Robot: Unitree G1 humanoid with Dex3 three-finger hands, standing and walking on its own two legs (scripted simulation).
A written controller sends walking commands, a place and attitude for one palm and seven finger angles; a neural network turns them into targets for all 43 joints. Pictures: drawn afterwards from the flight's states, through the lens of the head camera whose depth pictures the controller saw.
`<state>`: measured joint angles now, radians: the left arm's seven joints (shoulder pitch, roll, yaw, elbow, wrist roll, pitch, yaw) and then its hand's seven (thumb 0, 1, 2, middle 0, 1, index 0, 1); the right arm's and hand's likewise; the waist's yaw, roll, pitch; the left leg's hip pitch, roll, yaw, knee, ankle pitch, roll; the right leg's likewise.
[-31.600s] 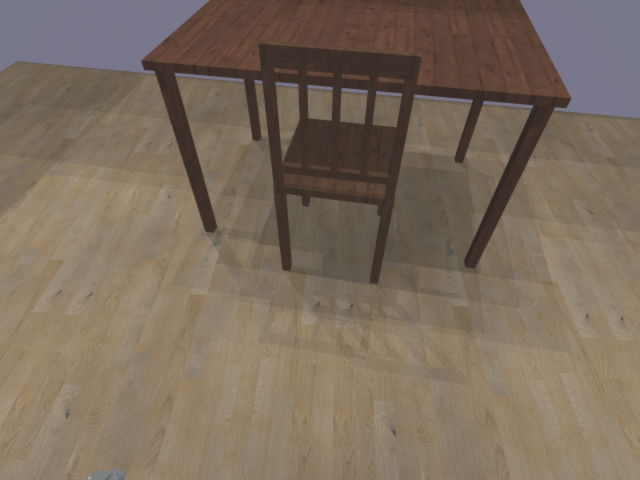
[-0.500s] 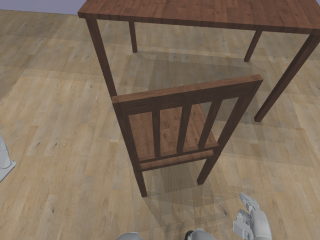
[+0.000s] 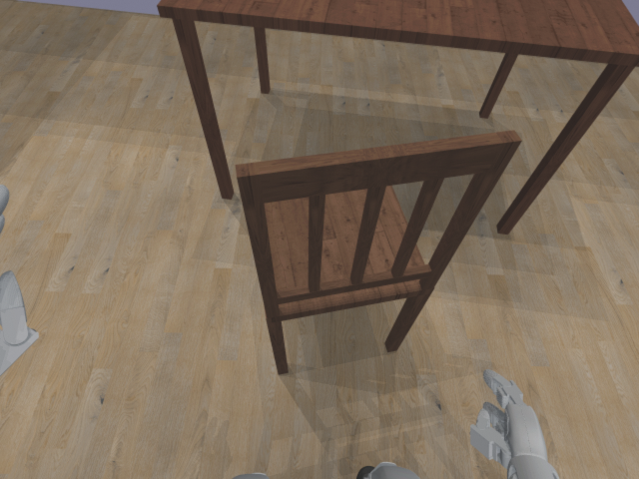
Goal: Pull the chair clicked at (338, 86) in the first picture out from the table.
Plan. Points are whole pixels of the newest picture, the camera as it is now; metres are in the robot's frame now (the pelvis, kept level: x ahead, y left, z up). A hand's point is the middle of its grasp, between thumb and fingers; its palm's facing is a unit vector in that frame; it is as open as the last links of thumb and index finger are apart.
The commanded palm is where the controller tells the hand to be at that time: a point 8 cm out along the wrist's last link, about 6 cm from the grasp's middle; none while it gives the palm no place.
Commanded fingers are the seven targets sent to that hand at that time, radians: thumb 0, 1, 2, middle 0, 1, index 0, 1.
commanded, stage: step back with the hand held close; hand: left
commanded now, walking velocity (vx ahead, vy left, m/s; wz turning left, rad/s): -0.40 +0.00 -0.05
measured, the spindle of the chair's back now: (365, 240) +0.49 -0.06 -0.08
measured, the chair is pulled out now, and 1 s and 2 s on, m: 0.46 0.46 0.46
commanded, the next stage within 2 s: stop stepping back and stand still in 0.22 s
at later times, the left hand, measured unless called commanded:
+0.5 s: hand out of the picture +0.09 +0.25 +0.16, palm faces +0.30 -0.79 -0.54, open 7.4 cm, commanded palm +0.04 +0.30 +0.19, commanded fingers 0.00 0.90 0.90 -0.20 -0.30 -0.20 -0.30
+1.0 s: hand out of the picture +0.06 +0.27 +0.17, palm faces +0.38 -0.78 -0.50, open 7.4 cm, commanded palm +0.01 +0.30 +0.19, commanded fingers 0.00 0.90 0.90 -0.20 -0.30 -0.20 -0.30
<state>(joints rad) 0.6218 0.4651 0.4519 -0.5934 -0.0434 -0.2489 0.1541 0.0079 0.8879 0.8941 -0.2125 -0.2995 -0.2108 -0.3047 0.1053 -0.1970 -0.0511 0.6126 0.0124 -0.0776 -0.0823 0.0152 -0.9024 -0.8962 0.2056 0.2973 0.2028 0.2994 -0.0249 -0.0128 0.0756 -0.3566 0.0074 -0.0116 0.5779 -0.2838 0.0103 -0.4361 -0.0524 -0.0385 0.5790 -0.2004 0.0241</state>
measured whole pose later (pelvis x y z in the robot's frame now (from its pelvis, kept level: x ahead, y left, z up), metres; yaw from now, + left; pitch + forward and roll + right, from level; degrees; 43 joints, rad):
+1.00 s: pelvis -0.14 +0.01 +0.01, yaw -2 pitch -3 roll -1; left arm 0.56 0.44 0.40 -0.45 -0.04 -0.16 0.13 0.01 0.89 0.89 -0.21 -0.30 -0.21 -0.30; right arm 0.27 -0.19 0.01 0.63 0.01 -0.11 -0.06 0.02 -0.90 -0.90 0.21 0.30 0.20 0.30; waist -0.01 0.03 -0.01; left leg -0.33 0.00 0.00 0.62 -0.32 0.03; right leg -0.23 0.04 -0.02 0.52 -0.25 -0.03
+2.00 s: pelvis -0.09 +0.03 +0.01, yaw -2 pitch +0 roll +0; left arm 0.27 0.18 0.01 0.78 0.01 0.06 0.02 0.01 0.91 0.90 -0.19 -0.30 -0.19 -0.30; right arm 0.20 -0.21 -0.01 0.88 -0.02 0.01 0.01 0.01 -0.91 -0.90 0.20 0.30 0.20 0.30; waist -0.02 0.00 0.00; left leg -0.25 -0.05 0.02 0.54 -0.29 0.06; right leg -0.21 -0.02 0.00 0.54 -0.33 0.02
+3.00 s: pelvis -0.09 +0.03 +0.02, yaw -3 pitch -1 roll +0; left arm 0.28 0.13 -0.01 1.13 0.00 -0.01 0.04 0.00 0.92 0.90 -0.20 -0.30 -0.19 -0.30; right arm 0.29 -0.13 -0.02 1.12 -0.01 0.00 -0.04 0.01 -0.91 -0.90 0.20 0.30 0.20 0.30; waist -0.01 0.01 0.05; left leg -0.15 -0.04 0.03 0.37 -0.21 0.05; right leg -0.11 0.00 0.01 0.36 -0.24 0.01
